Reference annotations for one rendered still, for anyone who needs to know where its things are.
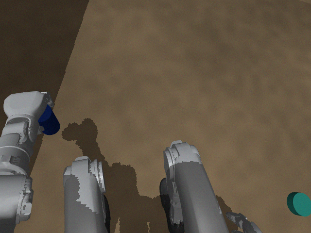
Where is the left robot hand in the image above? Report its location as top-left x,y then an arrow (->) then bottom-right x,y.
3,91 -> 54,134

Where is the right robot hand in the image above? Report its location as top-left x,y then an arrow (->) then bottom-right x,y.
226,212 -> 262,233

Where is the left robot arm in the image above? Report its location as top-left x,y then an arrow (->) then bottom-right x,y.
0,114 -> 39,233

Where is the right robot foot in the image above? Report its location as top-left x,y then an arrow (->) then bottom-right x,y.
159,178 -> 185,233

